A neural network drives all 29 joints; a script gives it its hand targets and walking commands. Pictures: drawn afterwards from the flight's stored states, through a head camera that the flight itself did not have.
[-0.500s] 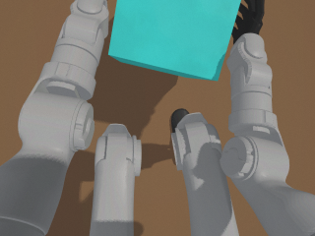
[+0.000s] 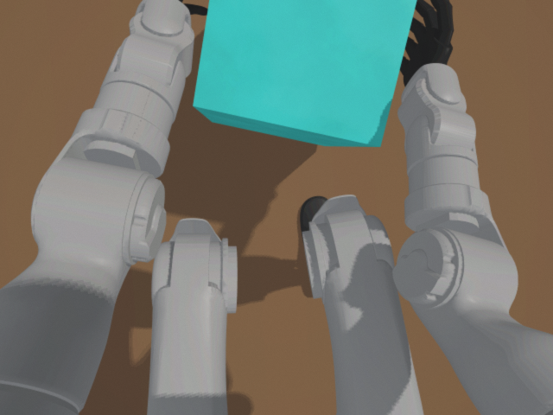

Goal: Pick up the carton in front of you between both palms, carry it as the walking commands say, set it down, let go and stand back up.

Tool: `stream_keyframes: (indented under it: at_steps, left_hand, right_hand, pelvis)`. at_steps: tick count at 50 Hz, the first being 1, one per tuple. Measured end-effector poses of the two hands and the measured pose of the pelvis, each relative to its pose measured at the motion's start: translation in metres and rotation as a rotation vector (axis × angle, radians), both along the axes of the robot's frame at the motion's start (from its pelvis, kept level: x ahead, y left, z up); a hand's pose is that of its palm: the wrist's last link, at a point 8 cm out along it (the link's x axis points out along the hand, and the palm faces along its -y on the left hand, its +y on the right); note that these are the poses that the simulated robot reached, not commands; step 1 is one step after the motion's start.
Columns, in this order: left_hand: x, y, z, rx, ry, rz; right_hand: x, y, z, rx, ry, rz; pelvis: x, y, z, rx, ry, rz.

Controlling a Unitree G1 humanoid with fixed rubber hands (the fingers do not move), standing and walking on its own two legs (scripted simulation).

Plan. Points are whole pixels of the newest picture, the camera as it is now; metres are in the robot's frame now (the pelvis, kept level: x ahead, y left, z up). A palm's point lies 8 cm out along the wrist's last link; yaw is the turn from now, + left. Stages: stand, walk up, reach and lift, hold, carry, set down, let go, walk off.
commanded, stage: set down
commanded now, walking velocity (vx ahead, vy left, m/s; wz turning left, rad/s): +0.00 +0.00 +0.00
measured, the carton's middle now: (291, 60) +0.50 -0.08 -0.25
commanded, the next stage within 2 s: let go in 1.94 s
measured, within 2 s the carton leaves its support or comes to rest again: rests again in 0.06 s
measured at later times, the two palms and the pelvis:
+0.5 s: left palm (173, 8) +0.55 +0.07 -0.19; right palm (427, 64) +0.47 -0.23 -0.17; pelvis +0.00 +0.00 -0.01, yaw +0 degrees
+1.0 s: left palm out of the picture +0.57 +0.10 -0.19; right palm (454, 69) +0.46 -0.27 -0.18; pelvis -0.01 -0.01 -0.02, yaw -1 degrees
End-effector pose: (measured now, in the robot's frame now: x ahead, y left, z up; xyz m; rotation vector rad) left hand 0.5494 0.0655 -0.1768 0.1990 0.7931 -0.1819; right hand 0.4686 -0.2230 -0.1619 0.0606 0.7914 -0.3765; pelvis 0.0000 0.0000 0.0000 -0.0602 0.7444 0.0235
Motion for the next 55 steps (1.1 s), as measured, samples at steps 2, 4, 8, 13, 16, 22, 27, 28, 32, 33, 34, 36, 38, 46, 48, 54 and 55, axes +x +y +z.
stream_keyframes:
  at_steps: [2, 4, 8, 13, 16, 22, 27, 28, 32, 33, 34, 36, 38, 46, 48, 54, 55]
  left_hand:
    - [-0.001, 0.0, -0.003, 0.001, 0.003, 0.0]
    - [-0.001, 0.001, -0.005, -0.001, 0.005, 0.0]
    - [-0.001, 0.0, -0.006, -0.015, 0.006, -0.009]
    - [-0.001, -0.001, -0.007, -0.028, 0.006, -0.02]
    - [-0.001, -0.001, -0.007, -0.038, 0.006, -0.027]
    - [-0.001, -0.001, -0.009, -0.054, 0.002, -0.035]
    - [-0.001, 0.0, -0.01, -0.06, -0.006, -0.048]
    - [-0.001, 0.001, -0.01, -0.06, -0.008, -0.051]
    - [-0.001, 0.001, -0.012, -0.066, -0.023, -0.056]
    - [-0.001, 0.002, -0.014, -0.067, -0.031, -0.053]
    - [0.0, 0.005, -0.015, -0.062, -0.041, -0.046]
    - [0.0, 0.014, -0.021, -0.039, -0.052, -0.027]
    - [0.001, 0.026, -0.026, -0.015, -0.05, -0.005]
    - [0.013, 0.041, -0.026, -0.011, -0.092, 0.018]
    - [0.017, 0.036, -0.019, -0.025, -0.117, 0.018]
    - [0.025, 0.025, 0.022, -0.018, -0.187, 0.012]
    - [0.025, 0.024, 0.031, -0.012, -0.189, 0.013]
  right_hand:
    - [0.001, 0.0, -0.002, 0.0, 0.004, 0.007]
    - [0.001, -0.001, -0.004, -0.001, 0.008, 0.014]
    - [0.002, -0.003, -0.006, -0.006, 0.009, 0.015]
    - [0.003, -0.006, -0.008, -0.011, 0.013, 0.023]
    - [0.003, -0.008, -0.01, -0.013, 0.018, 0.029]
    - [0.003, -0.009, -0.01, -0.009, 0.02, 0.045]
    - [0.003, -0.01, -0.011, -0.007, 0.02, 0.05]
    - [0.002, -0.01, -0.011, -0.006, 0.02, 0.05]
    - [0.001, -0.009, -0.013, -0.001, 0.013, 0.043]
    - [-0.001, -0.009, -0.014, -0.002, 0.015, 0.043]
    - [-0.003, -0.01, -0.017, -0.007, 0.021, 0.043]
    - [-0.007, -0.014, -0.023, -0.02, 0.036, 0.03]
    - [-0.012, -0.023, -0.027, -0.036, 0.042, 0.006]
    - [-0.011, -0.049, -0.03, -0.054, -0.008, -0.032]
    - [-0.008, -0.051, -0.024, -0.052, -0.033, -0.034]
    - [0.0, -0.043, 0.009, -0.031, -0.126, -0.033]
    - [0.0, -0.042, 0.018, -0.029, -0.135, -0.034]
  pelvis:
    - [0.0, 0.0, -0.001, 0.0, -0.005, 0.001]
    - [0.0, -0.001, -0.002, 0.0, -0.009, 0.001]
    - [0.0, -0.001, -0.004, 0.0, -0.014, 0.001]
    - [-0.001, -0.002, -0.007, -0.001, -0.024, 0.002]
    - [-0.001, -0.002, -0.008, -0.002, -0.029, 0.002]
    - [-0.002, -0.003, -0.011, -0.006, -0.038, 0.002]
    - [-0.004, -0.002, -0.012, -0.009, -0.045, 0.001]
    - [-0.004, -0.002, -0.012, -0.01, -0.047, 0.001]
    - [-0.006, -0.002, -0.013, -0.014, -0.056, 0.0]
    - [-0.007, -0.002, -0.013, -0.014, -0.059, 0.0]
    - [-0.008, -0.002, -0.013, -0.015, -0.063, -0.001]
    - [-0.009, -0.002, -0.012, -0.016, -0.068, -0.001]
    - [-0.01, -0.003, -0.012, -0.017, -0.069, -0.002]
    - [-0.01, -0.009, -0.016, -0.01, -0.064, -0.009]
    - [-0.011, -0.011, -0.016, -0.008, -0.064, -0.012]
    - [-0.011, -0.016, -0.007, 0.005, -0.067, -0.034]
    - [-0.011, -0.016, -0.003, 0.008, -0.065, -0.037]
